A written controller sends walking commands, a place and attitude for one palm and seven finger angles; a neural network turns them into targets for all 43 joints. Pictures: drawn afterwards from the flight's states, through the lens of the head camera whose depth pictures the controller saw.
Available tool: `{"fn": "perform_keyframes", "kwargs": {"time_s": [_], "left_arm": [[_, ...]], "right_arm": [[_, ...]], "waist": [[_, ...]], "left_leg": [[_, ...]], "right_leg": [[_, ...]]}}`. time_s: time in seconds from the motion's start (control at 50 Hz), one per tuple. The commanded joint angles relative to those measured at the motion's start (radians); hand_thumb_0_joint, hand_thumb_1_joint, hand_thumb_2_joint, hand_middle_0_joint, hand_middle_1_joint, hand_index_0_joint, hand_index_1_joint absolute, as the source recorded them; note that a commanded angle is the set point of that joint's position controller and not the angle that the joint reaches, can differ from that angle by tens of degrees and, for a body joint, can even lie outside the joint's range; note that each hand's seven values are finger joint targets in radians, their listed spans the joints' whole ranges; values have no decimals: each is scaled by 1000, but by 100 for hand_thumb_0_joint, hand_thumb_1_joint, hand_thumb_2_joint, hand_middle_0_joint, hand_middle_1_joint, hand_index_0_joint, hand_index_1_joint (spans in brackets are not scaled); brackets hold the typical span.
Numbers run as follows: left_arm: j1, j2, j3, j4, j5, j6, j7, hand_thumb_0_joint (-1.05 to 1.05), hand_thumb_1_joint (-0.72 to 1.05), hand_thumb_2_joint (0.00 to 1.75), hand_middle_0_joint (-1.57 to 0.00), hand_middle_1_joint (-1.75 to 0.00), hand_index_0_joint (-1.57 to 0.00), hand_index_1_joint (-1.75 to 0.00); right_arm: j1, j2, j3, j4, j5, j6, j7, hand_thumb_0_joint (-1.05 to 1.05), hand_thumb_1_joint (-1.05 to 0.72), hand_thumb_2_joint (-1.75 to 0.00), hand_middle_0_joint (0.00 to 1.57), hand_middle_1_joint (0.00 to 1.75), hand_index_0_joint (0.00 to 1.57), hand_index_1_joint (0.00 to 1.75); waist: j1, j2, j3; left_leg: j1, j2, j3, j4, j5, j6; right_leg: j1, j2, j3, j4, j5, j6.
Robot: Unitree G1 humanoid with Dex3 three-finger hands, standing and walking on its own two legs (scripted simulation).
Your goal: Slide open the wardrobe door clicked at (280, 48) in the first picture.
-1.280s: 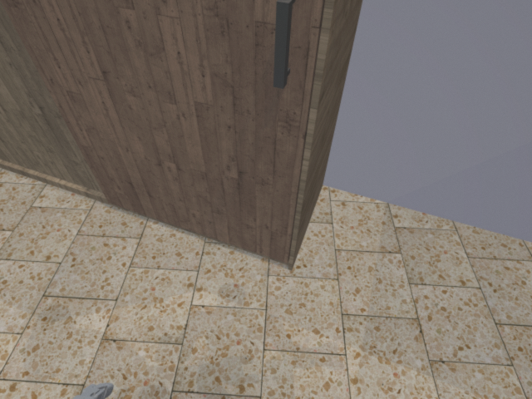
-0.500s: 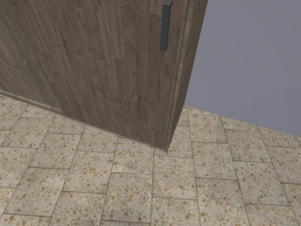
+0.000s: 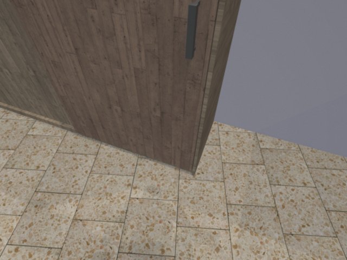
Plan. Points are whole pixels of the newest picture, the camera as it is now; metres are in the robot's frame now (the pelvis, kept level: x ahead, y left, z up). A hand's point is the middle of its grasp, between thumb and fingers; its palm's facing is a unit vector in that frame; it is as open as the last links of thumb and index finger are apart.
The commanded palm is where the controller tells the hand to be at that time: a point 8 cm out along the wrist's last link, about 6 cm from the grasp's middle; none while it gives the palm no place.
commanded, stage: look at it before walking up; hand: right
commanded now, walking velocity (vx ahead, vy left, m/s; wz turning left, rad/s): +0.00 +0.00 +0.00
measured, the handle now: (193, 30) +0.76 -0.02 +0.18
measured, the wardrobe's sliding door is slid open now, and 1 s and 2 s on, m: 0.00 0.00 0.00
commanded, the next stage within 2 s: walk to a spot facing it in 0.16 s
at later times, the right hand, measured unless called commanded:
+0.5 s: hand out of the picture +0.06 -0.23 -0.17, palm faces -0.07 +0.95 -0.30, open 7.3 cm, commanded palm none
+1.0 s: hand out of the picture +0.07 -0.16 -0.17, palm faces -0.27 +0.93 -0.24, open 7.3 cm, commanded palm none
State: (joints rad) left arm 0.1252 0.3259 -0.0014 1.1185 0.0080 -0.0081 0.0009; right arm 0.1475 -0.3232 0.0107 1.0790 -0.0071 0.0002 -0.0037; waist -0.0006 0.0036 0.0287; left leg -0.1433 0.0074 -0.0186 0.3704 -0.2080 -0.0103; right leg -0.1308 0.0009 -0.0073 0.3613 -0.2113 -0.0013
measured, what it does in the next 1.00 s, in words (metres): lifts its right foot, turning left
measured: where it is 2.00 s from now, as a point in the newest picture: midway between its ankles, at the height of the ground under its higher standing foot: outside the picture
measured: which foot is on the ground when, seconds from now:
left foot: down 0.00-1.00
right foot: down 0.00-0.66, up 0.68-1.00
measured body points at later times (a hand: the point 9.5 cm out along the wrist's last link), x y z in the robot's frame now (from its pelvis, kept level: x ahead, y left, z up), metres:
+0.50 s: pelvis -0.01 +0.00 -0.01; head +0.01 +0.00 +0.44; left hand +0.06 +0.28 -0.15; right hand +0.07 -0.27 -0.15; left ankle +0.00 +0.13 -0.75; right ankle -0.01 -0.12 -0.75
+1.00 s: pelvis -0.02 +0.02 -0.01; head +0.02 +0.04 +0.44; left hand +0.00 +0.31 -0.15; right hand +0.09 -0.21 -0.15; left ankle -0.02 +0.12 -0.75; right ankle +0.01 -0.13 -0.68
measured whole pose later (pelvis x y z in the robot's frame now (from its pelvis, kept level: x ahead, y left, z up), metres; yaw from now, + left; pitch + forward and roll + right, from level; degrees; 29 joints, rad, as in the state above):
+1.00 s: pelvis -0.02 +0.02 -0.01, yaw +21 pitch +1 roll -1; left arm 0.10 0.25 0.07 0.94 0.01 0.05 0.02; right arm 0.28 -0.19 -0.05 0.92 -0.02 0.03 0.00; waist -0.04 0.00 0.06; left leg -0.29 -0.09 -0.13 0.46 -0.18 0.05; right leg -0.45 -0.04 0.03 0.99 -0.38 0.07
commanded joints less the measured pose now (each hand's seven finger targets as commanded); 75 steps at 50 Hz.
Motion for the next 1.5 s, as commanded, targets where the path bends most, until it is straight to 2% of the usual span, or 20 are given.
{"fn": "perform_keyframes", "kwargs": {"time_s": [0.0, 0.26, 0.32, 0.38, 0.48, 0.54, 0.6, 0.62, 0.64, 0.68, 0.8, 1.0, 1.08, 1.12, 1.14, 1.16, 1.18, 1.22, 1.28, 1.48], "left_arm": [[-37, 196, 36, -65, 1, -26, 16, 0, 90, 90, -20, -30, -20, -30], [-37, 199, 38, -61, 1, -28, 20, 0, 90, 90, -20, -30, -20, -30], [26, 92, 25, -60, 4, -9, 26, 0, 90, 90, -20, -30, -20, -30], [39, 108, 44, -96, 5, 9, 33, 0, 90, 90, -20, -30, -20, -30], [25, 143, 78, -162, 8, 16, 36, 0, 90, 90, -20, -30, -20, -30], [-18, 130, 88, -201, 10, 7, 37, 0, 90, 90, -20, -30, -20, -30], [-66, 121, 97, -220, 13, 15, 34, 0, 90, 90, -20, -30, -20, -30], [-37, 73, 91, -228, 7, 26, 29, 0, 90, 90, -20, -30, -20, -30], [-6, -5, 75, -261, 6, 28, 26, 0, 90, 90, -20, -30, -20, -30], [-23, 18, 82, -257, 1, 35, 27, 0, 90, 90, -20, -30, -20, -30], [-10, 1, 83, -231, 9, 35, 23, 0, 90, 90, -20, -30, -20, -30], [-62, -12, 80, -284, 1, 26, 34, 0, 90, 90, -20, -30, -20, -30], [15, -11, 79, -280, -10, 14, 40, 0, 90, 90, -20, -30, -20, -30], [114, -1, 81, -259, -13, 3, 47, 0, 90, 90, -20, -30, -20, -30], [160, 53, 88, -250, -9, -8, 54, 0, 90, 90, -20, -30, -20, -30], [130, 147, 106, -270, 4, -8, 50, 0, 90, 90, -20, -30, -20, -30], [111, 157, 102, -289, 7, 0, 49, 0, 90, 90, -20, -30, -20, -30], [3, 53, 74, -309, 14, -7, 50, 0, 90, 90, -20, -30, -20, -30], [17, 36, 66, -311, 14, -13, 48, 0, 90, 90, -20, -30, -20, -30], [190, 43, 82, -246, 9, -13, 49, 0, 90, 90, -20, -30, -20, -30]], "right_arm": [[-32, -196, -42, -58, -4, -28, -11, 0, -90, -90, 20, 30, 20, 30], [-31, -197, -43, -54, -4, -25, -12, 0, -90, -90, 20, 30, 20, 30], [18, -103, -35, -56, -4, 6, -16, 0, -90, -90, 20, 30, 20, 30], [33, -110, -49, -90, -8, 26, -11, 0, -90, -90, 20, 30, 20, 30], [49, -75, -69, -155, -12, 47, 5, 0, -90, -90, 20, 30, 20, 30], [76, -49, -85, -186, -11, 56, 12, 0, -90, -90, 20, 30, 20, 30], [209, -40, -95, -164, -18, 38, 21, 0, -90, -90, 20, 30, 20, 30], [243, -98, -107, -159, -28, 21, 13, 0, -90, -90, 20, 30, 20, 30], [236, -188, -122, -166, -29, 11, -4, 0, -90, -90, 20, 30, 20, 30], [205, -132, -119, -188, -14, 15, -20, 0, -90, -90, 20, 30, 20, 30], [148, -81, -114, -211, -11, 4, -15, 0, -90, -90, 20, 30, 20, 30], [177, -94, -128, -215, -20, 19, -12, 0, -90, -90, 20, 30, 20, 30], [106, -112, -133, -239, -22, 29, -10, 0, -90, -90, 20, 30, 20, 30], [64, -103, -132, -251, -14, 34, -9, 0, -90, -90, 20, 30, 20, 30], [57, -58, -123, -268, -7, 37, -6, 0, -90, -90, 20, 30, 20, 30], [66, -3, -114, -287, -3, 39, 9, 0, -90, -90, 20, 30, 20, 30], [37, -38, -124, -285, -21, 39, 8, 0, -90, -90, 20, 30, 20, 30], [86, -66, -141, -238, -33, 47, 15, 0, -90, -90, 20, 30, 20, 30], [111, -18, -126, -222, -27, 58, 36, 0, -90, -90, 20, 30, 20, 30], [6, 9, -120, -240, -17, 81, 38, 0, -90, -90, 20, 30, 20, 30]], "waist": [[0, 4, -66], [1, 0, -55], [7, 0, -49], [8, -2, -25], [3, -142, -7], [-18, -188, -22], [-85, -71, -77], [-93, 169, -62], [-64, 416, -35], [-46, 210, -51], [-21, 78, -68], [-53, 141, -94], [-22, 166, -116], [27, 152, -144], [51, 18, -166], [33, -283, -114], [35, -213, -54], [-29, -127, -1], [-38, -149, -1], [23, -138, 43]], "left_leg": [[8, 109, -87, -55, 159, 34], [8, 106, -88, -49, 201, 33], [-44, 99, -99, 9, 263, 23], [-120, 77, -117, 74, 248, 26], [-235, -8, -47, 349, -29, 4], [-242, 39, -37, 554, -306, -6], [-64, 39, 15, 233, -78, -3], [-17, 123, -143, 12, 172, 16], [34, 333, -511, -59, 481, 94], [-4, 303, -425, -63, 337, 192], [-6, 195, -343, -33, 291, 174], [26, 169, -457, -17, 318, 200], [-38, 140, -486, 13, 368, 173], [-162, 82, -450, 78, 286, 104], [-303, -13, -361, 189, 114, 52], [-514, -138, -168, 414, -313, -15], [-504, -78, -110, 619, -370, -43], [-446, -41, -109, 807, -252, -61], [-448, -28, -44, 908, -131, -75], [-480, 56, -15, 729, -120, -92]], "right_leg": [[24, -120, 99, -52, 170, -22], [41, -127, 90, -60, 203, -21], [46, -134, 39, 0, 213, -4], [29, -154, 24, 32, 152, -10], [-22, -295, 104, -27, 105, -96], [-62, -398, 104, -29, 253, -180], [-102, -299, -59, 248, 220, -67], [-204, -167, -131, 478, -28, 13], [-450, -23, -110, 710, -400, 62], [-432, -69, 43, 801, -302, 39], [-410, -71, 34, 755, -145, 73], [-350, -34, 36, 516, -212, 71], [-196, 2, 30, 285, -201, 44], [18, 1, 21, 63, -57, 31], [168, -128, 138, -48, -47, -2], [206, -397, 403, -130, 36, -77], [51, -497, 446, -113, 131, -151], [-75, -379, 278, -96, 214, -150], [-53, -249, 63, -73, 222, -103], [30, -344, 41, -125, 50, -134]]}}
